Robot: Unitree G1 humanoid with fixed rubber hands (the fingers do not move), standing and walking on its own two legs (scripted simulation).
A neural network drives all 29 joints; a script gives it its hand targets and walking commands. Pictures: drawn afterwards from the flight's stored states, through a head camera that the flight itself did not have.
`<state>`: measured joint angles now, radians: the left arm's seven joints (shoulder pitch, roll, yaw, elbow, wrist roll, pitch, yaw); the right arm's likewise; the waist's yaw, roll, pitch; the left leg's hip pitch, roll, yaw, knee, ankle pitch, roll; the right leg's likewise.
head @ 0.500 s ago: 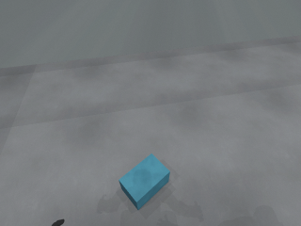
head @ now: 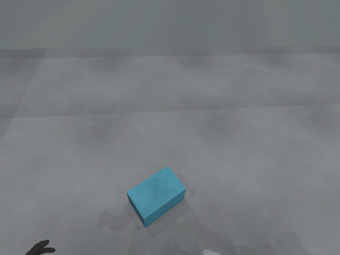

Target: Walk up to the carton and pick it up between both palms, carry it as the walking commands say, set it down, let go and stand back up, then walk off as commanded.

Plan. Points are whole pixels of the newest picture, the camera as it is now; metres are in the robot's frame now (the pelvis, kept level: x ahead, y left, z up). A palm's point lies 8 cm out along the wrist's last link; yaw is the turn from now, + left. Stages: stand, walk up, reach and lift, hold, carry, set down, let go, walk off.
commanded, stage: walk up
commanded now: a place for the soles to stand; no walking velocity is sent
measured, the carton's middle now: (156, 195) +0.53 +0.07 -0.69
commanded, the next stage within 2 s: none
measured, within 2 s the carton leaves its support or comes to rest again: neither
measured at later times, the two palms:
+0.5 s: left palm out of the picture +0.08 +0.21 -0.14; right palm out of the picture +0.27 -0.45 -0.06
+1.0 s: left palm out of the picture +0.09 +0.12 -0.13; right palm (305, 162) +0.45 -0.45 -0.14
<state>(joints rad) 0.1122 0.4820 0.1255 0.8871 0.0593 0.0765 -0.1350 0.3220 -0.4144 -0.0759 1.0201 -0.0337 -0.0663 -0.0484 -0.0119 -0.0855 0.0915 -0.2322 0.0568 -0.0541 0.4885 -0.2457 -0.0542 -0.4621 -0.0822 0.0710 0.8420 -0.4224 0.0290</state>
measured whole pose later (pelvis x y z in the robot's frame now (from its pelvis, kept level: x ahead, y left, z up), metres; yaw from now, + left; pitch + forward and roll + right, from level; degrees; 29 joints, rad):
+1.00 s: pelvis +0.19 -0.21 -0.04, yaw +33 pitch -1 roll +2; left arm 0.19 0.44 0.06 0.81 0.00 -0.01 0.00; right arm 0.21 -0.46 -0.06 0.85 -0.02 -0.01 0.00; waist 0.02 -0.02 0.13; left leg -0.44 -0.02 0.03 0.89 -0.42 0.03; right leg -0.46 -0.20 -0.13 0.95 -0.46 0.04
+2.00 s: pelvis +0.19 -0.20 +0.00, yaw +39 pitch -1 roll +0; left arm 0.09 0.39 0.00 1.13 0.00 -0.04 0.00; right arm 0.03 -0.38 -0.01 1.11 0.00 0.00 0.01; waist 0.01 0.00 0.04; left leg -0.25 0.02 -0.06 0.52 -0.24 -0.03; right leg -0.20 -0.06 -0.01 0.49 -0.27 0.06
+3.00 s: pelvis +0.19 -0.20 +0.00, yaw +38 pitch +1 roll +0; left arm 0.07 0.34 0.11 0.67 0.03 0.23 -0.05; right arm 0.03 -0.32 -0.09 0.69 -0.05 0.22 0.05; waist 0.01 0.00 0.14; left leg -0.33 0.03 -0.03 0.57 -0.26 -0.04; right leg -0.30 -0.05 0.01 0.56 -0.30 0.05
